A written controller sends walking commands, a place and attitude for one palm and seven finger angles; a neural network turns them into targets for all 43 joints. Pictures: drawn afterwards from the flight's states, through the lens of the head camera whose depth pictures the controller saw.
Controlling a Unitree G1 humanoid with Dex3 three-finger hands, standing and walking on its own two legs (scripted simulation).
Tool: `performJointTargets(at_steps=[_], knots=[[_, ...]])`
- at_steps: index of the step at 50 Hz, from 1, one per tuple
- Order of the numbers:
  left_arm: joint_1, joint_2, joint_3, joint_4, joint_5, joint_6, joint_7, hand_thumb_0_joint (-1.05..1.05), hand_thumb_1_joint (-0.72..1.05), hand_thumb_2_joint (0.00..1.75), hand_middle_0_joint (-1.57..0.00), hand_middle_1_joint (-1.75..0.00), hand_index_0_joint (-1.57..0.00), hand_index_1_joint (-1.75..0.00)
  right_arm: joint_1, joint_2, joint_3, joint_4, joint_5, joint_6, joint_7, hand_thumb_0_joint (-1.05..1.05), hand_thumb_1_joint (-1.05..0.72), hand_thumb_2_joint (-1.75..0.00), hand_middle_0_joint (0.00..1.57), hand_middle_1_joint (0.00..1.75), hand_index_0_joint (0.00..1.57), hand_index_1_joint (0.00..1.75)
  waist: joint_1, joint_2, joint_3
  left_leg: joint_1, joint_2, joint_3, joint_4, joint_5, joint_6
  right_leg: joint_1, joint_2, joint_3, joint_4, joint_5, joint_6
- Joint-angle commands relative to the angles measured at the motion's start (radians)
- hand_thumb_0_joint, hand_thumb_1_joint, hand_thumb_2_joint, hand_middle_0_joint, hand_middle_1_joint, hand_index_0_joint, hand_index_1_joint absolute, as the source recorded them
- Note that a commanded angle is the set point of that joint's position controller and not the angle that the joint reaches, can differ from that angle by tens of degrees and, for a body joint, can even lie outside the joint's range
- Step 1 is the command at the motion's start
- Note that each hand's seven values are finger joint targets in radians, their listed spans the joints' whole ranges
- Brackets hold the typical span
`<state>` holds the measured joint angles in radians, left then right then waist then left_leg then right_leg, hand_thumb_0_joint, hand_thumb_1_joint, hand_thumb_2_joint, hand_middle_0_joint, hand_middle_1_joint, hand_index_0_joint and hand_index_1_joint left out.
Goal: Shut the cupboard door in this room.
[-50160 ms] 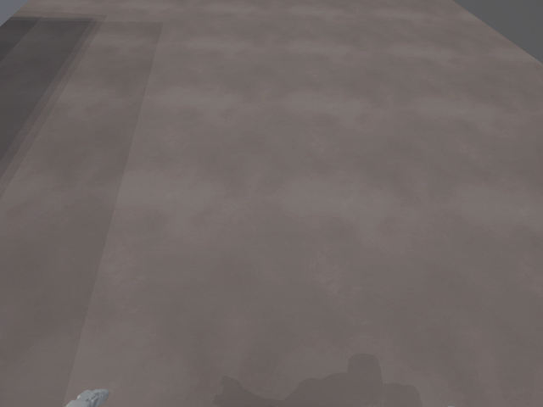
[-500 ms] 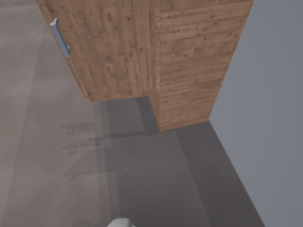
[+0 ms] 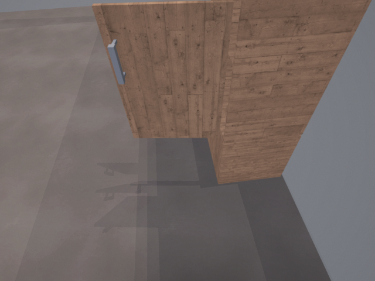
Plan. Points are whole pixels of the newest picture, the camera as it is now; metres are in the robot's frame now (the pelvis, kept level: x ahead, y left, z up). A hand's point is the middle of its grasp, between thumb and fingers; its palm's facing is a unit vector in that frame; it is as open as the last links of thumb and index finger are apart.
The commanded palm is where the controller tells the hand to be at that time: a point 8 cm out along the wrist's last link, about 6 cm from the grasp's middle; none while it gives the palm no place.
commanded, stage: take the last steps up to it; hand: left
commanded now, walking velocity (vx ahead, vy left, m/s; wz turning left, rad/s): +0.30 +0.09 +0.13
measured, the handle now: (118, 62) +0.76 +0.29 +0.07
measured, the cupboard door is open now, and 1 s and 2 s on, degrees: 82 82 82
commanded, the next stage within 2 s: come to a stop and stand still in 0.54 s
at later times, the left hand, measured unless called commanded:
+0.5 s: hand out of the picture +0.05 +0.20 -0.17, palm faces +0.21 -0.97 -0.16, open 7.4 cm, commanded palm none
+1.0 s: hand (117, 203) +0.35 +0.25 -0.16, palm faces +0.06 -0.96 -0.26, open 7.3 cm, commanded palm none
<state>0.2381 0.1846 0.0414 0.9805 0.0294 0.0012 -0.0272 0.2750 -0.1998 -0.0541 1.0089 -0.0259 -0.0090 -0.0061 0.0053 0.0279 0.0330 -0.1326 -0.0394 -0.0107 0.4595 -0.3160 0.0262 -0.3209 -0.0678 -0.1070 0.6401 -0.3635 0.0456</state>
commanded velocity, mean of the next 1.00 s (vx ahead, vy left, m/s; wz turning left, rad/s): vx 0.04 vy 0.03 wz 0.01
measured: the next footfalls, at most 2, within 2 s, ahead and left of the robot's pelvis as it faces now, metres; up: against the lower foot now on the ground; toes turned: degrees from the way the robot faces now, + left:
right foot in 0.02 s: +0.07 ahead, -0.11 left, +0.00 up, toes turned -6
left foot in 0.48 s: +0.26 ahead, +0.18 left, +0.00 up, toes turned +13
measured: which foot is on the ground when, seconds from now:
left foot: down 0.00-0.02, up 0.04-0.46, down 0.48-0.90, up 0.92-1.00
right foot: up 0.00-0.00, down 0.02-0.48, up 0.50-0.86, down 0.88-1.00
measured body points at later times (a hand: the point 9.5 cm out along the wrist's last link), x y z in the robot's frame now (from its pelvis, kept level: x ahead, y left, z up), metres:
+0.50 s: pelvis +0.16 +0.06 -0.01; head +0.21 +0.06 +0.43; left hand +0.04 +0.25 -0.16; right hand +0.27 -0.17 -0.16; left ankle +0.22 +0.17 -0.74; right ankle +0.04 -0.10 -0.73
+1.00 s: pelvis +0.27 +0.06 -0.01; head +0.32 +0.03 +0.44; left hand +0.35 +0.30 -0.14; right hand +0.31 -0.17 -0.18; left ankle +0.20 +0.18 -0.68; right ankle +0.34 -0.03 -0.74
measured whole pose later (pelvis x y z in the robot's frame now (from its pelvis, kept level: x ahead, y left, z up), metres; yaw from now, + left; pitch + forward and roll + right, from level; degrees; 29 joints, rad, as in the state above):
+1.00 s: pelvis +0.27 +0.06 -0.01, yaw +4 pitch -1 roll +2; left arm 0.12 0.16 0.04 0.96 0.02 -0.01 0.02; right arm 0.20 -0.17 -0.07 1.05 0.00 0.05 -0.03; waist -0.02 0.04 0.14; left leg -0.34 -0.01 0.03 1.00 -0.56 -0.02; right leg -0.37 -0.05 -0.12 0.62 -0.23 -0.05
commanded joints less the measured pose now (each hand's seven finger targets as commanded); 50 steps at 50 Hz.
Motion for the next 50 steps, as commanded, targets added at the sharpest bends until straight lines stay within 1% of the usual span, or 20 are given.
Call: performJointTargets(at_steps=[1, 3, 5, 8, 19, 22, 23, 24, 25, 26, 28, 31, 37, 41, 43, 44, 45, 46, 47, 50], knots=[[0.304, 0.246, 0.058, 0.025, 0.007, -0.049, 0.027, 0.0, 0.9, 0.9, -0.2, -0.3, -0.2, -0.3, -0.05, -0.043, -0.006, -0.098, 0.016, -0.026, 0.005, 0.0, -0.9, -0.9, 0.2, 0.3, 0.2, 0.3, 0.144, -0.409, -0.001, -0.571, -0.023, 0.016, 0.464, -0.295, 0.004, 0.455, -0.403, 0.572, -0.465, -0.233, -0.155], [0.223, 0.234, 0.062, 0.01, -0.01, -0.053, 0.04, 0.0, 0.9, 0.9, -0.2, -0.3, -0.2, -0.3, -0.105, -0.103, -0.026, -0.096, 0.001, -0.014, 0.02, 0.0, -0.9, -0.9, 0.2, 0.3, 0.2, 0.3, 0.102, -0.217, 0.089, -0.59, 0.076, -0.066, 0.695, -0.148, -0.001, 0.24, -0.434, 0.652, -0.552, -0.461, -0.216], [0.113, 0.14, 0.039, -0.009, -0.009, -0.064, 0.042, 0.0, 0.9, 0.9, -0.2, -0.3, -0.2, -0.3, -0.056, -0.078, -0.028, -0.054, -0.005, -0.004, 0.032, 0.0, -0.9, -0.9, 0.2, 0.3, 0.2, 0.3, 0.032, -0.125, 0.122, -0.535, 0.123, -0.055, 0.703, 0.023, -0.02, 0.126, -0.339, 0.408, -0.521, -0.281, -0.159], [0.122, 0.087, 0.029, 0.007, -0.009, -0.079, 0.042, 0.0, 0.9, 0.9, -0.2, -0.3, -0.2, -0.3, 0.019, -0.027, -0.022, -0.011, -0.004, 0.006, 0.038, 0.0, -0.9, -0.9, 0.2, 0.3, 0.2, 0.3, 0.007, -0.151, 0.076, -0.473, 0.132, 0.007, 0.627, 0.127, -0.054, 0.15, -0.241, 0.15, -0.493, 0.046, -0.118], [0.242, 0.114, 0.031, 0.107, -0.003, -0.079, 0.049, 0.0, 0.9, 0.9, -0.2, -0.3, -0.2, -0.3, -0.17, 0.015, 0.001, -0.071, 0.006, -0.021, 0.054, 0.0, -0.9, -0.9, 0.2, 0.3, 0.2, 0.3, 0.058, -0.209, 0.083, -0.384, 0.105, 0.126, 0.198, 0.12, -0.04, 0.28, -0.245, 0.022, -0.391, 0.461, -0.137], [0.191, 0.129, 0.039, 0.106, -0.006, -0.068, 0.052, 0.0, 0.9, 0.9, -0.2, -0.3, -0.2, -0.3, -0.013, -0.026, -0.01, -0.027, 0.001, -0.037, 0.038, 0.0, -0.9, -0.9, 0.2, 0.3, 0.2, 0.3, -0.031, -0.179, 0.001, -0.09, 0.062, 0.148, 0.05, 0.143, -0.014, 0.209, -0.218, -0.025, -0.174, 0.545, -0.108], [0.196, 0.111, 0.034, 0.1, -0.01, -0.067, 0.05, 0.0, 0.9, 0.9, -0.2, -0.3, -0.2, -0.3, 0.135, -0.089, -0.021, 0.013, -0.003, -0.044, 0.025, 0.0, -0.9, -0.9, 0.2, 0.3, 0.2, 0.3, -0.088, -0.068, -0.107, 0.135, 0.091, 0.125, 0.011, 0.184, -0.001, 0.143, -0.173, -0.056, 0.028, 0.491, -0.082], [0.252, 0.054, 0.03, 0.091, -0.023, -0.063, 0.042, 0.0, 0.9, 0.9, -0.2, -0.3, -0.2, -0.3, 0.242, -0.203, -0.049, 0.037, -0.012, -0.052, 0.008, 0.0, -0.9, -0.9, 0.2, 0.3, 0.2, 0.3, -0.109, 0.196, -0.239, 0.363, 0.338, -0.193, -0.002, 0.349, 0.084, -0.082, -0.03, -0.098, 0.31, 0.097, -0.036], [0.223, 0.028, 0.021, 0.062, -0.025, -0.069, 0.042, 0.0, 0.9, 0.9, -0.2, -0.3, -0.2, -0.3, 0.29, -0.243, -0.054, 0.046, 0.004, -0.04, -0.002, 0.0, -0.9, -0.9, 0.2, 0.3, 0.2, 0.3, -0.116, 0.256, -0.264, 0.407, 0.476, -0.346, -0.078, 0.537, 0.174, -0.216, 0.03, -0.014, 0.534, -0.252, -0.047], [0.167, 0.022, 0.016, 0.061, -0.023, -0.065, 0.051, 0.0, 0.9, 0.9, -0.2, -0.3, -0.2, -0.3, 0.239, -0.224, -0.051, 0.051, 0.009, -0.042, -0.014, 0.0, -0.9, -0.9, 0.2, 0.3, 0.2, 0.3, -0.108, 0.252, -0.265, 0.374, 0.492, -0.33, -0.104, 0.537, 0.197, -0.287, -0.007, 0.066, 0.652, -0.225, -0.059], [0.072, 0.033, 0.024, 0.062, -0.016, -0.06, 0.038, 0.0, 0.9, 0.9, -0.2, -0.3, -0.2, -0.3, 0.098, -0.117, -0.025, 0.017, 0.004, -0.054, -0.016, 0.0, -0.9, -0.9, 0.2, 0.3, 0.2, 0.3, -0.056, 0.083, -0.051, 0.106, 0.422, -0.178, -0.15, 0.485, 0.174, -0.295, -0.075, 0.083, 0.666, -0.079, -0.049], [0.134, -0.003, 0.021, 0.082, -0.007, -0.029, 0.031, 0.0, 0.9, 0.9, -0.2, -0.3, -0.2, -0.3, 0.048, -0.053, -0.003, 0.017, 0.008, -0.07, -0.019, 0.0, -0.9, -0.9, 0.2, 0.3, 0.2, 0.3, 0.009, 0.088, -0.016, -0.019, 0.336, -0.016, -0.207, 0.498, 0.124, -0.215, -0.077, 0.064, 0.557, 0.013, -0.027], [0.11, 0.007, 0.008, 0.049, -0.011, -0.005, 0.047, 0.0, 0.9, 0.9, -0.2, -0.3, -0.2, -0.3, -0.025, -0.052, 0.005, -0.009, 0.006, -0.056, -0.028, 0.0, -0.9, -0.9, 0.2, 0.3, 0.2, 0.3, 0.038, 0.092, -0.003, -0.065, 0.302, 0.081, -0.145, 0.847, 0.101, -0.06, -0.029, 0.046, 0.179, 0.117, -0.018], [0.073, 0.059, 0.014, 0.012, -0.008, 0.011, 0.053, 0.0, 0.9, 0.9, -0.2, -0.3, -0.2, -0.3, -0.042, -0.087, -0.018, 0.002, 0.007, -0.014, -0.03, 0.0, -0.9, -0.9, 0.2, 0.3, 0.2, 0.3, 0.028, 0.121, 0.017, -0.032, 0.311, 0.053, -0.061, 0.753, 0.083, 0.007, -0.01, 0.02, 0.014, 0.132, -0.027], [0.096, 0.105, 0.026, 0.001, -0.005, 0.004, 0.052, 0.0, 0.9, 0.9, -0.2, -0.3, -0.2, -0.3, -0.032, -0.092, -0.027, 0.0, 0.008, 0.003, -0.03, 0.0, -0.9, -0.9, 0.2, 0.3, 0.2, 0.3, 0.044, 0.047, 0.026, -0.055, 0.27, 0.055, 0.054, 0.627, 0.036, 0.074, -0.037, 0.045, -0.117, 0.383, -0.039], [0.108, 0.157, 0.034, -0.006, 0.001, -0.003, 0.055, 0.0, 0.9, 0.9, -0.2, -0.3, -0.2, -0.3, -0.003, -0.077, -0.032, -0.005, 0.015, 0.01, -0.026, 0.0, -0.9, -0.9, 0.2, 0.3, 0.2, 0.3, 0.037, -0.076, -0.028, -0.11, 0.175, 0.101, 0.187, 0.413, -0.009, 0.153, -0.133, 0.159, -0.126, 0.779, -0.084], [0.11, 0.207, 0.042, -0.007, 0.001, -0.009, 0.057, 0.0, 0.9, 0.9, -0.2, -0.3, -0.2, -0.3, 0.038, -0.049, -0.034, -0.009, 0.024, 0.018, -0.019, 0.0, -0.9, -0.9, 0.2, 0.3, 0.2, 0.3, 0.023, -0.186, -0.062, -0.211, 0.058, 0.134, 0.362, -0.019, -0.05, 0.223, -0.302, 0.277, -0.147, 1.138, -0.188], [0.137, 0.224, 0.049, -0.003, -0.011, -0.015, 0.061, 0.0, 0.9, 0.9, -0.2, -0.3, -0.2, -0.3, 0.019, -0.036, -0.033, -0.017, 0.033, 0.036, -0.023, 0.0, -0.9, -0.9, 0.2, 0.3, 0.2, 0.3, 0.054, -0.265, -0.148, -0.221, 0.02, 0.06, 0.567, -0.359, -0.055, 0.246, -0.393, 0.366, -0.206, 1.245, -0.289], [0.106, 0.205, 0.047, -0.008, -0.013, -0.014, 0.069, 0.0, 0.9, 0.9, -0.2, -0.3, -0.2, -0.3, 0.008, -0.041, -0.033, -0.018, 0.03, 0.049, -0.028, 0.0, -0.9, -0.9, 0.2, 0.3, 0.2, 0.3, 0.043, -0.25, -0.16, -0.232, 0.025, -0.027, 0.667, -0.357, -0.052, 0.214, -0.382, 0.353, -0.221, 1.17, -0.302], [-0.032, 0.174, 0.048, -0.061, -0.013, -0.003, 0.078, 0.0, 0.9, 0.9, -0.2, -0.3, -0.2, -0.3, -0.009, -0.044, -0.031, -0.007, 0.025, 0.059, -0.019, 0.0, -0.9, -0.9, 0.2, 0.3, 0.2, 0.3, 0.007, -0.133, -0.138, -0.307, 0.052, -0.051, 0.799, -0.209, -0.07, 0.166, -0.298, 0.253, -0.227, 0.87, -0.263]])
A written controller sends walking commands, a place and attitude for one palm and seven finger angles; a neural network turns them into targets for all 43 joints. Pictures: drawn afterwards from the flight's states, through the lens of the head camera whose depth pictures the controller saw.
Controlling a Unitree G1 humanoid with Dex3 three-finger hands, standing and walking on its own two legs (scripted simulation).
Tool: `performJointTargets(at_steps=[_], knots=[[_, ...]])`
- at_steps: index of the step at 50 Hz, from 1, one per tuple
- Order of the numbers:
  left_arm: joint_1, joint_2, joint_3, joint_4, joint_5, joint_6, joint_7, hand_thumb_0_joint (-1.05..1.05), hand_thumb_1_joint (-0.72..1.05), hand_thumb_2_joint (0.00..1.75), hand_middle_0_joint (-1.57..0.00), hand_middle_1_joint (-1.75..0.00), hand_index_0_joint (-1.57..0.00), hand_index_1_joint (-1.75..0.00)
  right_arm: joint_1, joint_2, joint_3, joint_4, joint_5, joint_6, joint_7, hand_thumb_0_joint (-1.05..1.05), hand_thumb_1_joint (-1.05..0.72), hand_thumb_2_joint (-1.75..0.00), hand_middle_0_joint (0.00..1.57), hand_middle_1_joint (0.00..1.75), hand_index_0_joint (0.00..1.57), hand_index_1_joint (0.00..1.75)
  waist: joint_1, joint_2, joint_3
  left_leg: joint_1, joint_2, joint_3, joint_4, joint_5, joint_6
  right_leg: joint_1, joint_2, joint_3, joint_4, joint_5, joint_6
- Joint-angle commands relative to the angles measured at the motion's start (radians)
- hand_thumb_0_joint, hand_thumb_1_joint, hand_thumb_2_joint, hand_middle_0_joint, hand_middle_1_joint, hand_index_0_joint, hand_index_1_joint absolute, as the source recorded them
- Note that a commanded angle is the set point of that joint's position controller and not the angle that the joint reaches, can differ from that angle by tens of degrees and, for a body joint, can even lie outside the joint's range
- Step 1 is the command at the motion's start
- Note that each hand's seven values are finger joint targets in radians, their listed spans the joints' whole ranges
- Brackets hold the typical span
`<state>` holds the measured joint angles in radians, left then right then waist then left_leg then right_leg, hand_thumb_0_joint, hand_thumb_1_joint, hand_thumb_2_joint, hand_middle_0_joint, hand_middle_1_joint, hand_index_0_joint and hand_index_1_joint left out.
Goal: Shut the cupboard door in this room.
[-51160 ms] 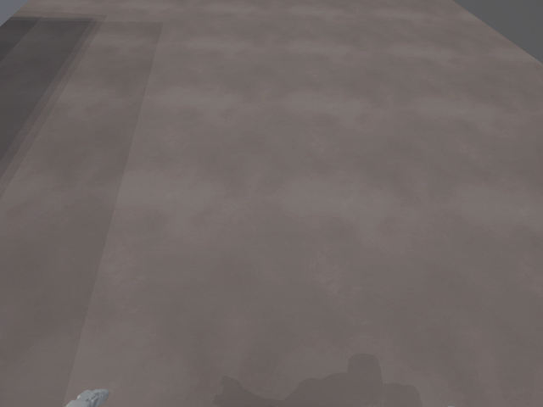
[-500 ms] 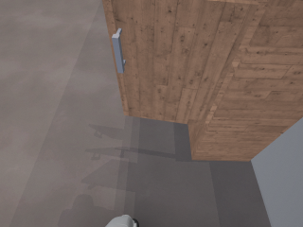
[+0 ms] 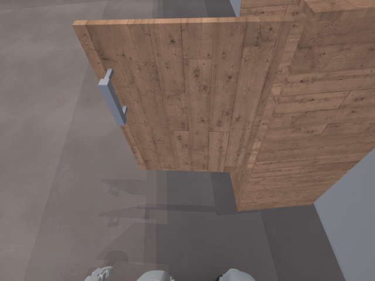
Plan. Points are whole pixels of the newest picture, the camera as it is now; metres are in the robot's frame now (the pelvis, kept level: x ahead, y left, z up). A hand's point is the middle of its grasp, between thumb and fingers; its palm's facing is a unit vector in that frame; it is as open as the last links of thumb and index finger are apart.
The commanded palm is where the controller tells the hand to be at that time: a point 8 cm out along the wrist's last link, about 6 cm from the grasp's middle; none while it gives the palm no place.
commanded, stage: come to a stop and stand still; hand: left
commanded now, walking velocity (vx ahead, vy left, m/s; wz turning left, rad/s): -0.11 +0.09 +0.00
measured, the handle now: (116, 98) +0.50 +0.20 +0.08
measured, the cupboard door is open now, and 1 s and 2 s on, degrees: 82 82 82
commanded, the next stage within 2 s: look again from close up in 0.78 s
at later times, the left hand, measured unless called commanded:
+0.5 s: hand out of the picture -0.02 +0.25 -0.15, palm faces +0.01 -0.96 -0.29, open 7.4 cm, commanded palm none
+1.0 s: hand out of the picture -0.05 +0.24 -0.16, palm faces +0.01 -0.98 -0.21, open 7.3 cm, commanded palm none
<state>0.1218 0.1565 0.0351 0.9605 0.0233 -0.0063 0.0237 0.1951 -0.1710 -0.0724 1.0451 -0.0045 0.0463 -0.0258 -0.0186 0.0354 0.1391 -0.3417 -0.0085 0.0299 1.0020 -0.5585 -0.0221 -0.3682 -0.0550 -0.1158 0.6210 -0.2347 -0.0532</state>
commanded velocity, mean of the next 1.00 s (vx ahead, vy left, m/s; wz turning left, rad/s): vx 0.00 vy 0.00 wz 0.00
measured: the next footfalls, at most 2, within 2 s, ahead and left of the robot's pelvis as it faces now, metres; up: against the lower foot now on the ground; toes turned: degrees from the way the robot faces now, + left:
left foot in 0.26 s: +0.03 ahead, +0.15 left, +0.00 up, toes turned +3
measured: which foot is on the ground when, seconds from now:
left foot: up 0.00-0.24, down 0.26-1.00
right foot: down 0.00-1.00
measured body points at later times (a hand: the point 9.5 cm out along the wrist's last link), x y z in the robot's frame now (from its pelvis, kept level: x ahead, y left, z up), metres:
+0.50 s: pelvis -0.06 +0.06 +0.00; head -0.07 +0.02 +0.45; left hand -0.02 +0.30 -0.13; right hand +0.01 -0.17 -0.16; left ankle -0.05 +0.15 -0.73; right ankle +0.03 -0.06 -0.73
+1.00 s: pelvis -0.06 +0.07 +0.01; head -0.07 +0.05 +0.46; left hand -0.05 +0.29 -0.14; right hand -0.08 -0.15 -0.16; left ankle -0.05 +0.15 -0.73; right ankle +0.03 -0.06 -0.72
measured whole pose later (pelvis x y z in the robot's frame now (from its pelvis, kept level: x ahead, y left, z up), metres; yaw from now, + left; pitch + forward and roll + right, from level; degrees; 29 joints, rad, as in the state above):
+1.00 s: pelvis -0.06 +0.07 +0.01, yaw -1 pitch -3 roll +1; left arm 0.32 0.13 0.01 1.04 0.02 0.00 0.02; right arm 0.34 -0.16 -0.01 1.05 -0.02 0.00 -0.02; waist -0.02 0.02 0.03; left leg -0.19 -0.05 0.08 0.47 -0.24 0.05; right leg -0.32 0.01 0.08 0.48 -0.15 0.00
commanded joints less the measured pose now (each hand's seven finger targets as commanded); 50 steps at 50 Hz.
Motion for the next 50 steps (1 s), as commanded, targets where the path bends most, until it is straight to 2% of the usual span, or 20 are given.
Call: performJointTargets(at_steps=[1, 7, 8, 9, 11, 12, 13, 14, 15, 17, 20, 22, 23, 25, 28, 30, 32, 34, 40, 50], knots=[[0.064, 0.196, 0.053, -0.052, -0.005, 0.007, 0.026, 0.0, 0.9, 0.9, -0.2, -0.3, -0.2, -0.3, 0.074, -0.069, -0.01, -0.046, 0.001, 0.007, 0.005, 0.0, -0.9, -0.9, 0.2, 0.3, 0.2, 0.3, 0.025, -0.15, -0.248, -0.089, 0.024, -0.081, 0.218, 0.058, -0.027, 0.195, -0.285, 0.227, -0.22, 0.658, -0.141], [0.094, 0.211, 0.066, -0.042, 0.011, 0.016, 0.017, 0.0, 0.9, 0.9, -0.2, -0.3, -0.2, -0.3, 0.073, -0.045, 0.006, -0.057, -0.001, -0.01, 0.018, 0.0, -0.9, -0.9, 0.2, 0.3, 0.2, 0.3, 0.057, -0.218, -0.24, 0.009, 0.015, -0.003, -0.168, 0.071, -0.018, 0.191, -0.228, 0.253, -0.309, 0.196, -0.125], [0.117, 0.262, 0.056, -0.076, 0.019, 0.003, 0.059, 0.0, 0.9, 0.9, -0.2, -0.3, -0.2, -0.3, 0.138, -0.119, -0.013, -0.13, 0.005, -0.044, 0.012, 0.0, -0.9, -0.9, 0.2, 0.3, 0.2, 0.3, -0.008, -0.197, -0.488, -0.018, -0.03, 0.066, -0.204, 0.003, -0.042, 0.49, -0.265, 0.353, -0.128, 0.834, -0.121], [0.144, 0.263, 0.06, -0.108, 0.016, 0.008, 0.059, 0.0, 0.9, 0.9, -0.2, -0.3, -0.2, -0.3, 0.125, -0.08, -0.008, -0.173, 0.006, -0.045, 0.007, 0.0, -0.9, -0.9, 0.2, 0.3, 0.2, 0.3, 0.027, -0.151, -0.515, -0.003, -0.002, 0.028, -0.335, 0.041, -0.012, 0.478, -0.266, 0.321, -0.064, 0.698, -0.135], [0.118, 0.219, 0.039, -0.088, -0.001, 0.026, 0.046, 0.0, 0.9, 0.9, -0.2, -0.3, -0.2, -0.3, 0.137, -0.062, 0.008, -0.171, 0.003, -0.037, 0.002, 0.0, -0.9, -0.9, 0.2, 0.3, 0.2, 0.3, -0.008, -0.084, -0.31, 0.16, -0.023, 0.063, -0.581, 0.265, 0.01, 0.184, -0.177, 0.223, -0.076, 0.287, -0.055], [0.103, 0.164, 0.024, -0.087, -0.008, 0.034, 0.037, 0.0, 0.9, 0.9, -0.2, -0.3, -0.2, -0.3, 0.139, -0.075, 0.016, -0.18, -0.008, -0.041, 0.004, 0.0, -0.9, -0.9, 0.2, 0.3, 0.2, 0.3, -0.006, 0.029, -0.187, 0.168, 0.038, 0.028, -0.641, 0.287, 0.03, 0.055, -0.107, 0.159, -0.059, 0.039, -0.017], [0.104, 0.12, 0.015, -0.094, -0.013, 0.041, 0.028, 0.0, 0.9, 0.9, -0.2, -0.3, -0.2, -0.3, 0.115, -0.13, 0.011, -0.202, -0.02, -0.04, 0.006, 0.0, -0.9, -0.9, 0.2, 0.3, 0.2, 0.3, 0.008, 0.131, -0.087, 0.053, 0.183, -0.143, -0.7, 0.3, 0.083, -0.01, -0.026, 0.1, -0.031, -0.124, 0.031], [0.116, 0.105, 0.019, -0.101, -0.011, 0.051, 0.024, 0.0, 0.9, 0.9, -0.2, -0.3, -0.2, -0.3, 0.055, -0.161, 0.01, -0.238, -0.027, -0.031, 0.011, 0.0, -0.9, -0.9, 0.2, 0.3, 0.2, 0.3, 0.027, 0.135, -0.012, -0.113, 0.254, -0.199, -0.752, 0.165, 0.133, 0.017, 0.02, 0.063, 0.02, -0.164, 0.045], [0.106, 0.11, 0.015, -0.096, 0.001, 0.059, 0.021, 0.0, 0.9, 0.9, -0.2, -0.3, -0.2, -0.3, 0.017, -0.152, 0.012, -0.247, -0.024, -0.034, 0.01, 0.0, -0.9, -0.9, 0.2, 0.3, 0.2, 0.3, 0.024, 0.2, 0.041, -0.191, 0.234, -0.211, -0.797, 0.09, 0.131, 0.035, 0.036, 0.071, 0.091, -0.143, 0.044], [0.159, 0.105, 0.012, -0.08, 0.001, 0.054, 0.011, 0.0, 0.9, 0.9, -0.2, -0.3, -0.2, -0.3, -0.03, -0.143, 0.02, -0.247, -0.025, -0.034, 0.011, 0.0, -0.9, -0.9, 0.2, 0.3, 0.2, 0.3, 0.05, 0.177, 0.056, -0.211, 0.193, -0.15, -0.767, 0.131, 0.138, 0.058, 0.053, 0.098, 0.162, -0.092, 0.041], [0.228, 0.112, 0.009, -0.066, 0.0, 0.033, 0.005, 0.0, 0.9, 0.9, -0.2, -0.3, -0.2, -0.3, -0.019, -0.147, 0.026, -0.24, -0.017, -0.035, 0.013, 0.0, -0.9, -0.9, 0.2, 0.3, 0.2, 0.3, 0.068, -0.007, 0.011, -0.163, 0.157, -0.124, -0.691, 0.043, 0.112, 0.126, 0.036, 0.147, -0.022, -0.04, 0.033], [0.219, 0.14, 0.002, -0.071, 0.003, 0.014, 0.004, 0.0, 0.9, 0.9, -0.2, -0.3, -0.2, -0.3, 0.039, -0.12, 0.033, -0.223, -0.011, -0.034, 0.013, 0.0, -0.9, -0.9, 0.2, 0.3, 0.2, 0.3, 0.028, -0.063, 0.014, -0.05, 0.062, -0.083, -0.629, 0.069, 0.074, 0.028, -0.024, 0.284, -0.213, -0.157, -0.006], [0.196, 0.166, 0.007, -0.075, 0.002, 0.007, 0.003, 0.0, 0.9, 0.9, -0.2, -0.3, -0.2, -0.3, 0.09, -0.118, 0.032, -0.209, -0.011, -0.029, 0.016, 0.0, -0.9, -0.9, 0.2, 0.3, 0.2, 0.3, 0.004, -0.138, -0.032, 0.016, 0.043, -0.061, -0.586, 0.028, 0.066, -0.042, -0.045, 0.337, -0.275, -0.348, -0.021], [0.156, 0.174, 0.016, -0.089, 0.002, 0.008, 0.008, 0.0, 0.9, 0.9, -0.2, -0.3, -0.2, -0.3, 0.172, -0.114, 0.024, -0.174, -0.017, -0.024, 0.018, 0.0, -0.9, -0.9, 0.2, 0.3, 0.2, 0.3, -0.028, -0.261, -0.058, 0.131, 0.018, -0.027, -0.496, 0.101, 0.064, -0.154, -0.078, 0.367, -0.344, -0.468, -0.027], [0.125, 0.159, 0.023, -0.093, -0.002, 0.008, 0.011, 0.0, 0.9, 0.9, -0.2, -0.3, -0.2, -0.3, 0.227, -0.095, 0.028, -0.139, -0.019, -0.033, 0.016, 0.0, -0.9, -0.9, 0.2, 0.3, 0.2, 0.3, -0.056, -0.153, -0.088, 0.22, 0.023, -0.034, -0.53, 0.161, 0.062, -0.202, -0.063, 0.325, -0.304, -0.389, -0.022], [0.163, 0.126, 0.016, -0.077, -0.005, 0.011, 0.006, 0.0, 0.9, 0.9, -0.2, -0.3, -0.2, -0.3, 0.177, -0.112, 0.031, -0.141, -0.026, -0.051, 0.014, 0.0, -0.9, -0.9, 0.2, 0.3, 0.2, 0.3, -0.014, 0.014, -0.067, 0.056, 0.105, -0.146, -0.717, 0.035, 0.084, -0.062, 0.021, 0.232, -0.173, -0.226, 0.014], [0.22, 0.105, 0.015, -0.048, 0.0, 0.016, 0.004, 0.0, 0.9, 0.9, -0.2, -0.3, -0.2, -0.3, 0.088, -0.13, 0.03, -0.147, -0.019, -0.057, 0.011, 0.0, -0.9, -0.9, 0.2, 0.3, 0.2, 0.3, 0.04, 0.099, -0.061, -0.085, 0.157, -0.19, -0.795, -0.02, 0.104, 0.091, 0.053, 0.16, -0.047, -0.07, 0.025], [0.25, 0.086, 0.012, -0.023, 0.001, 0.015, 0.001, 0.0, 0.9, 0.9, -0.2, -0.3, -0.2, -0.3, 0.058, -0.129, 0.033, -0.14, -0.014, -0.058, 0.008, 0.0, -0.9, -0.9, 0.2, 0.3, 0.2, 0.3, 0.058, 0.05, -0.073, -0.097, 0.147, -0.172, -0.777, 0.009, 0.107, 0.136, 0.048, 0.174, -0.045, -0.04, 0.025], [0.225, 0.101, 0.005, 0.001, -0.002, -0.001, 0.004, 0.0, 0.9, 0.9, -0.2, -0.3, -0.2, -0.3, 0.143, -0.104, 0.039, -0.08, -0.015, -0.056, 0.008, 0.0, -0.9, -0.9, 0.2, 0.3, 0.2, 0.3, 0.022, -0.062, -0.041, -0.028, 0.078, -0.133, -0.703, 0.023, 0.078, 0.065, -0.002, 0.303, -0.223, -0.207, -0.005], [0.221, 0.088, -0.009, 0.036, -0.006, -0.011, 0.007, 0.0, 0.9, 0.9, -0.2, -0.3, -0.2, -0.3, 0.176, -0.086, 0.047, -0.031, -0.013, -0.068, 0.005, 0.0, -0.9, -0.9, 0.2, 0.3, 0.2, 0.3, 0.01, -0.045, -0.037, 0.027, 0.087, -0.13, -0.716, 0.09, 0.074, 0.059, -0.003, 0.303, -0.251, -0.152, -0.001]])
